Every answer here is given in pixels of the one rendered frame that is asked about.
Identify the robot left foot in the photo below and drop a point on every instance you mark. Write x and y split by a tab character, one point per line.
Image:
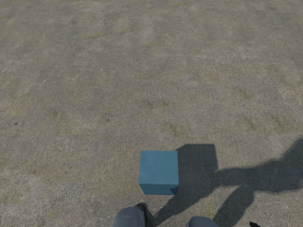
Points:
143	208

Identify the carton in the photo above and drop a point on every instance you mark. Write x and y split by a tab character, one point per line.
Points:
158	172

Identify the robot right thigh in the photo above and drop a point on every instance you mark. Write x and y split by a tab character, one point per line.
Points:
199	221

